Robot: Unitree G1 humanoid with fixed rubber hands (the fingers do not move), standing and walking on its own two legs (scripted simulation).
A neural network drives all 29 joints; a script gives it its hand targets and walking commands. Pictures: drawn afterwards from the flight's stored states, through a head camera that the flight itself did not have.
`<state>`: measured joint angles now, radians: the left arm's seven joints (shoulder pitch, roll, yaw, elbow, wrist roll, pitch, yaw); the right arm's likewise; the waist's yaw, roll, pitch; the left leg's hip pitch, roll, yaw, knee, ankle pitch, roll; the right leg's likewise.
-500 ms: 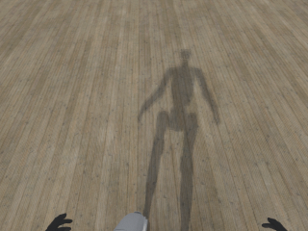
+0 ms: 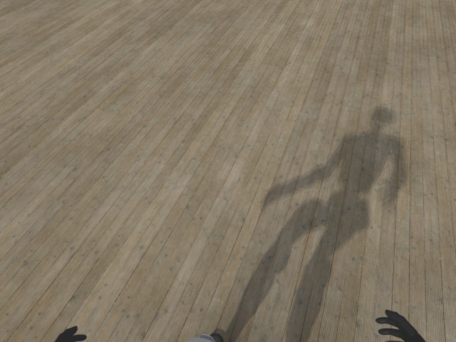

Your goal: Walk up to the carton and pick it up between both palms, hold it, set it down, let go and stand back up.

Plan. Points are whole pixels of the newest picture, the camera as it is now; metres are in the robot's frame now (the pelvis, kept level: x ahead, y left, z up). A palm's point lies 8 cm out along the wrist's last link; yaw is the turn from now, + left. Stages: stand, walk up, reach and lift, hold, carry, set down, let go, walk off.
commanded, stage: walk up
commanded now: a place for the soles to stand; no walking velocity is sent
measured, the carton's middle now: out of the picture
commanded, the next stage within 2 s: none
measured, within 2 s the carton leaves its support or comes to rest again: neither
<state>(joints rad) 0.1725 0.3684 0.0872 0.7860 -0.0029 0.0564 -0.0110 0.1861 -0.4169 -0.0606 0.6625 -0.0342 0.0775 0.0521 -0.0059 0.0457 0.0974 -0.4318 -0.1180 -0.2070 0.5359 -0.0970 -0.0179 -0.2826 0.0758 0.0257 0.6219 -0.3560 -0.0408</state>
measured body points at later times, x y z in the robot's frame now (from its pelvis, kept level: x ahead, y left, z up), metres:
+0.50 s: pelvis -0.12 +0.01 -0.01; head -0.08 +0.05 +0.44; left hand -0.21 +0.35 -0.12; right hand +0.13 -0.20 -0.11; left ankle -0.16 +0.17 -0.72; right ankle -0.02 -0.08 -0.70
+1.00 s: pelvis -0.23 +0.04 -0.01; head -0.22 +0.05 +0.44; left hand -0.52 +0.28 -0.10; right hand +0.13 +0.01 -0.10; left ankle -0.34 +0.16 -0.72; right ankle -0.06 -0.03 -0.72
